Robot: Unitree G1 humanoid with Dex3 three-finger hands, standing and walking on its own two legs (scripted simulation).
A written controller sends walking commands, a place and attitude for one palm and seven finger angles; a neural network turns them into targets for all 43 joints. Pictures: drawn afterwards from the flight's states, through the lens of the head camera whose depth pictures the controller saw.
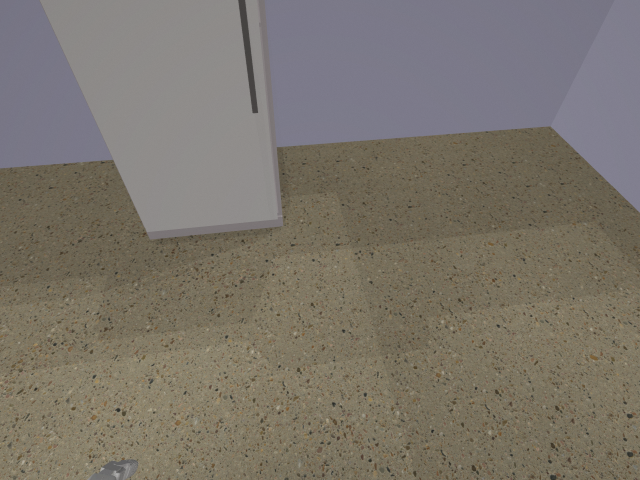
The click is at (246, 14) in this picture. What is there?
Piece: fridge door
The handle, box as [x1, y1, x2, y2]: [238, 0, 257, 112]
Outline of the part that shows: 238,0 252,111 257,112 244,0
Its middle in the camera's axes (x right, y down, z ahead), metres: -0.21 -0.58 +1.05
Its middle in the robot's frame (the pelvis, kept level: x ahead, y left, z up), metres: +1.17 +0.28 +0.09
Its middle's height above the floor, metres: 0.86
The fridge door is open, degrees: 0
